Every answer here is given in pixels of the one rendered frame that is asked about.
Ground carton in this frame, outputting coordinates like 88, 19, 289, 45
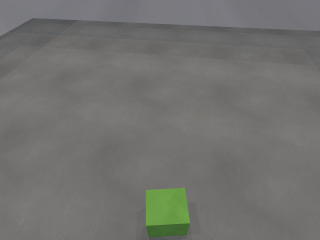
146, 188, 190, 237

